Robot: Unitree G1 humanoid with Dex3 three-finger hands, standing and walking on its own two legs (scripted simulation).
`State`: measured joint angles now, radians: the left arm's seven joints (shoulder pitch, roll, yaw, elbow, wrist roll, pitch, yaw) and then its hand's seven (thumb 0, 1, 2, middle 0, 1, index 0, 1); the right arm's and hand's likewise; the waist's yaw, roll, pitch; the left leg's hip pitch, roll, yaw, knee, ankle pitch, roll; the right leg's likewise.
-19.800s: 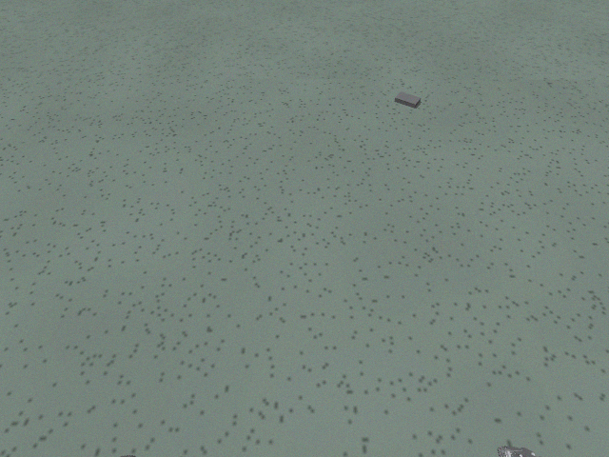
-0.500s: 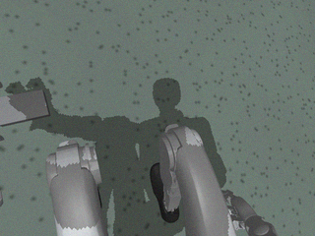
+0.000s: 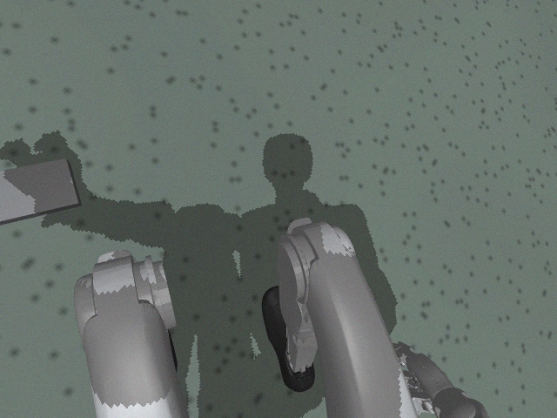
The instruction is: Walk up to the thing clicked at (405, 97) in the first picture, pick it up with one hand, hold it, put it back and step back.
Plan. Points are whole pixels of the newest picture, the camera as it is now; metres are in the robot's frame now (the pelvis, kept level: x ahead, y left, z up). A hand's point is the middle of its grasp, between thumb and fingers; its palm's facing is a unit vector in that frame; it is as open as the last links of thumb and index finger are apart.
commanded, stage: rise first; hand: left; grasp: from above
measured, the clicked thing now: (31, 191) +0.44 +0.33 -0.30
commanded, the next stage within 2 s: approach in 0.68 s
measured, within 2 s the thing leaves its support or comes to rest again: neither
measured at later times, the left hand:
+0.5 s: hand out of the picture +0.40 +0.36 -0.18, palm faces -0.44 -0.14 -0.89, open 14.0 cm
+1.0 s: hand out of the picture +0.41 +0.35 -0.19, palm faces -0.45 -0.11 -0.89, open 14.1 cm
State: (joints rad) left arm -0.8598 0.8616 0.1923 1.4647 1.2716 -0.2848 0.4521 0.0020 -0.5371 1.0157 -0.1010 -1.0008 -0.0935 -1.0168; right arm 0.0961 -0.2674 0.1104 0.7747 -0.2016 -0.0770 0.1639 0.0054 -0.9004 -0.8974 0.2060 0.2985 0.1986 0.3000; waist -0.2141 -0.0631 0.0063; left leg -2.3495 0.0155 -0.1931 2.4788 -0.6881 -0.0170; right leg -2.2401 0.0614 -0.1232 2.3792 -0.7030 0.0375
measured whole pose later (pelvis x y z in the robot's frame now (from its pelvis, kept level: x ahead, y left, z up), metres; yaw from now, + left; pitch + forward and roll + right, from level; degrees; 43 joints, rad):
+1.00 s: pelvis +0.00 +0.00 +0.00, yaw +0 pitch +31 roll -10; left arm -0.91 0.85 0.11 1.50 1.27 -0.28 0.45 0.00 -0.54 1.01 -0.10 -1.02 -0.09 -1.03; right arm 0.10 -0.27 0.12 0.77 -0.19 -0.10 0.17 0.01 -0.90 -0.89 0.21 0.30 0.20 0.30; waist -0.22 -0.07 0.01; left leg -2.35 0.01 -0.19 2.47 -0.68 -0.02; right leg -2.24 0.06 -0.12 2.38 -0.69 0.04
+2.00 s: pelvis +0.00 +0.00 -0.01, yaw -2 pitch +28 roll -12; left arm -1.01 0.93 0.15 1.73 1.33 -0.24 0.61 0.00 -0.54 1.02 -0.08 -0.98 -0.07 -1.00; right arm 0.07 -0.30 0.21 0.71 -0.25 -0.17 0.20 0.00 -0.89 -0.89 0.20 0.30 0.20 0.30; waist -0.33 -0.12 0.08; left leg -2.36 0.02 -0.23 2.53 -0.68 -0.02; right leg -2.25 0.08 -0.15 2.40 -0.68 0.05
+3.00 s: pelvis +0.00 +0.01 -0.02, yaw -5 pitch +25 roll -15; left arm -0.97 1.02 0.13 1.76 1.27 -0.25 0.69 0.00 -0.51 0.97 -0.09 -0.99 -0.08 -1.00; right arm 0.03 -0.34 0.32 0.70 -0.31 -0.29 0.29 0.00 -0.90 -0.90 0.20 0.30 0.20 0.30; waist -0.35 -0.18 0.19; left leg -2.33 0.02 -0.30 2.58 -0.72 -0.01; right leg -2.19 0.10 -0.20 2.40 -0.68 0.07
